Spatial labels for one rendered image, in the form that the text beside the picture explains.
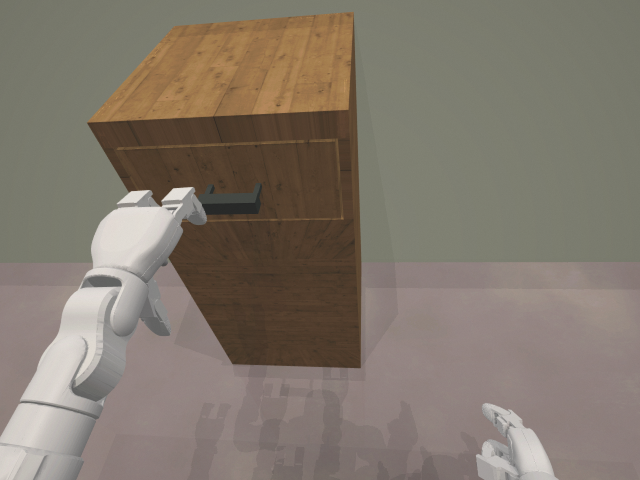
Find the robot right hand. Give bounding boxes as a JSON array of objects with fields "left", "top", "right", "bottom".
[{"left": 476, "top": 403, "right": 555, "bottom": 480}]

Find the drawer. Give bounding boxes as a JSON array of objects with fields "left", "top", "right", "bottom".
[{"left": 117, "top": 138, "right": 342, "bottom": 220}]

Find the handle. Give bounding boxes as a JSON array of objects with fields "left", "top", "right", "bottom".
[{"left": 198, "top": 183, "right": 262, "bottom": 215}]

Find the robot left forearm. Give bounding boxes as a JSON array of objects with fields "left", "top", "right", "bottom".
[{"left": 0, "top": 267, "right": 149, "bottom": 480}]

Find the robot left hand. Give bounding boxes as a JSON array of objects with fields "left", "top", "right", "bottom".
[{"left": 91, "top": 187, "right": 207, "bottom": 336}]

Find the cabinet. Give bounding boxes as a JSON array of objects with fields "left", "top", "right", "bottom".
[{"left": 87, "top": 12, "right": 361, "bottom": 368}]

